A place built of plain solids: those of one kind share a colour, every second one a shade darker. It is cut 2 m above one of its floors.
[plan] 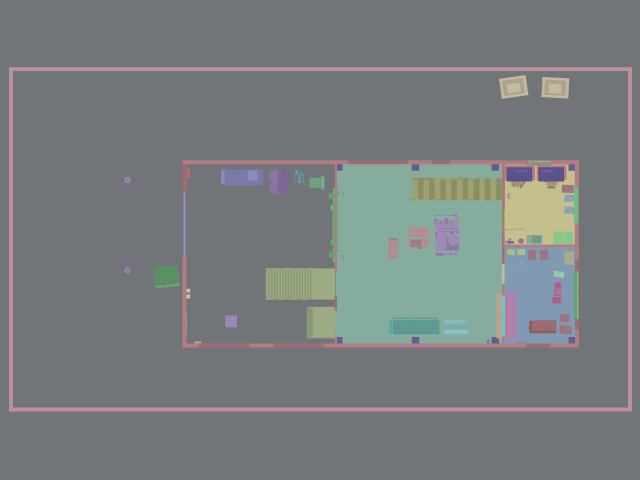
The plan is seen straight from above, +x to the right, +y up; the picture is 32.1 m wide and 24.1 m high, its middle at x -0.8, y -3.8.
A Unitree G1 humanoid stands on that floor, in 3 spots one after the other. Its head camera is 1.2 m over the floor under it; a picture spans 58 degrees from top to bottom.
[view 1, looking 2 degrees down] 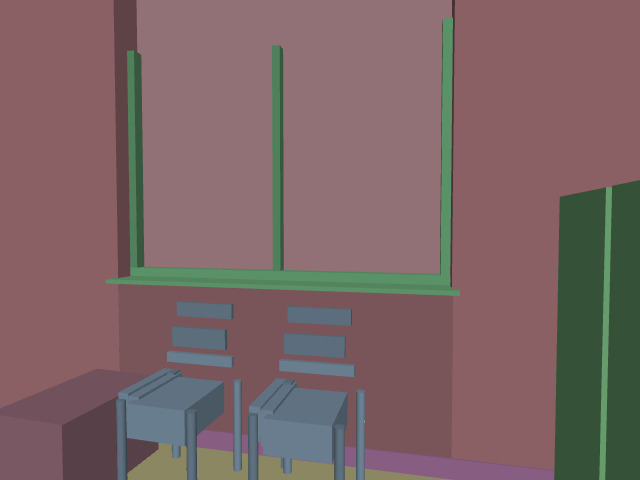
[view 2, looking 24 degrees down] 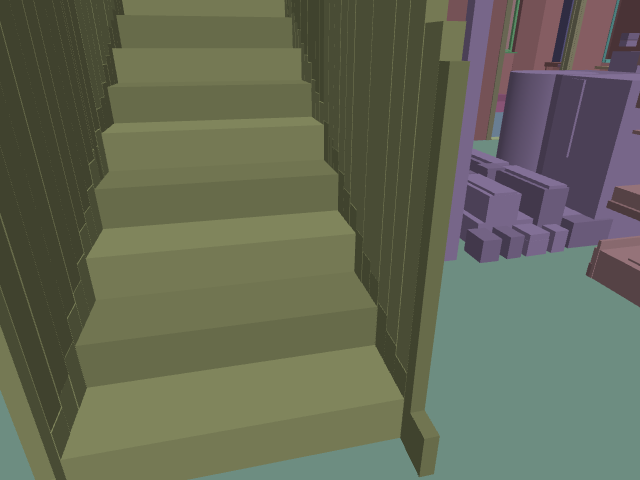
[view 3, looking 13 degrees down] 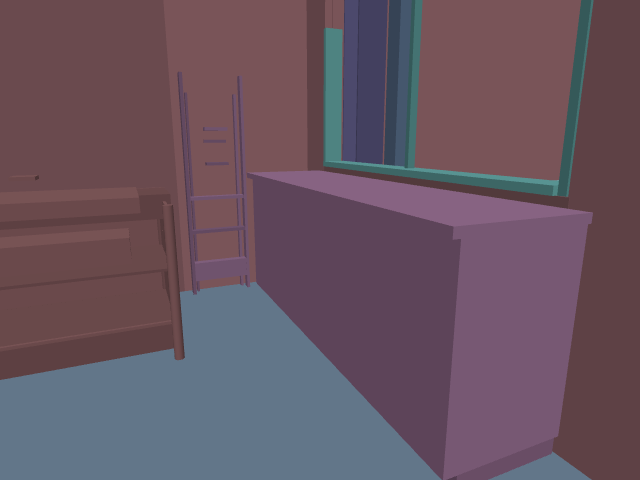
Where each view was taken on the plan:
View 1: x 9.90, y -2.80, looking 13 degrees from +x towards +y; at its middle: yard_bound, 4.89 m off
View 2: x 2.86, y -1.25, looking -13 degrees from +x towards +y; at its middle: stair_railpanel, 1.72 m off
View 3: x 9.90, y -5.50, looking -114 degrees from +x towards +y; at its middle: hatch_counter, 2.22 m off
